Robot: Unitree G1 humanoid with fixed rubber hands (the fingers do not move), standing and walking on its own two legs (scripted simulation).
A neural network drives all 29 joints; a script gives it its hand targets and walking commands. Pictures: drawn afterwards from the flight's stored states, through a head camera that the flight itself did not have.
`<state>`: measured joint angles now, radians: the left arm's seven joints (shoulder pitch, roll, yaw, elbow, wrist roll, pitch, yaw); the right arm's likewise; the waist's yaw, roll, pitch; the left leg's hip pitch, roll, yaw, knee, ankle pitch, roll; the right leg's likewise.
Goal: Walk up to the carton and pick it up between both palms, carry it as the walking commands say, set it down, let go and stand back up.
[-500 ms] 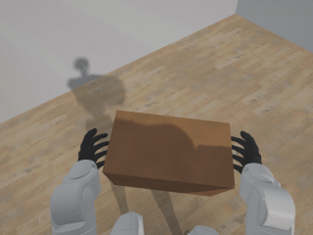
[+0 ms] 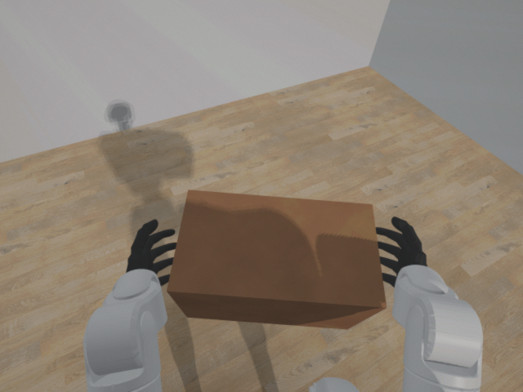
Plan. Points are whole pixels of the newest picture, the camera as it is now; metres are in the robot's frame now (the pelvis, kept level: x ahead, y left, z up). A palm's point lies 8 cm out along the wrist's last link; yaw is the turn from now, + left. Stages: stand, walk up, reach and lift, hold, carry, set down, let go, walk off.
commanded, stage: carry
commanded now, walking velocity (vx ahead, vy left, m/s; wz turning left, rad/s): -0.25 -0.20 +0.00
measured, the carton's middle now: (273, 264) +0.30 +0.01 +0.02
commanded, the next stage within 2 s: none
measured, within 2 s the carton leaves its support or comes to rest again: neither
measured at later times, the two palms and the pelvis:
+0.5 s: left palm out of the picture +0.09 +0.04 +0.07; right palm out of the picture +0.07 -0.30 +0.09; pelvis -0.17 -0.11 -0.02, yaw +0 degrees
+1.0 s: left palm out of the picture -0.10 -0.07 +0.07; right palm out of the picture -0.13 -0.41 +0.04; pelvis -0.36 -0.21 -0.01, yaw -2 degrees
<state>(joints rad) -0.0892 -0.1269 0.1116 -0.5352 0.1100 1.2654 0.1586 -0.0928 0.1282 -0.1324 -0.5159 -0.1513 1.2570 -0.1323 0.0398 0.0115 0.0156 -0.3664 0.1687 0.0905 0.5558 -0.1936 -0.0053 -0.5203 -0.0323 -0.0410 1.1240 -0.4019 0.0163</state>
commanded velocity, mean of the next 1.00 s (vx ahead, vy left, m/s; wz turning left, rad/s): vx -0.25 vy -0.20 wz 0.00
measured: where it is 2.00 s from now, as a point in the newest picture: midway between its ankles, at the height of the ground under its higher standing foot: outside the picture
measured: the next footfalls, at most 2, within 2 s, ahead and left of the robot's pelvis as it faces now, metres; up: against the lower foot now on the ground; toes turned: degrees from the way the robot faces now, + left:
right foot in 0.16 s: -0.03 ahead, -0.23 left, +0.00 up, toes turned -5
left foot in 0.46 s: -0.10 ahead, -0.04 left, +0.00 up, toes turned +7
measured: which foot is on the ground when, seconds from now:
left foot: down 0.00-0.16, up 0.18-0.44, down 0.46-0.92, up 0.94-1.00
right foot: up 0.00-0.14, down 0.16-0.48, up 0.50-0.88, down 0.90-1.00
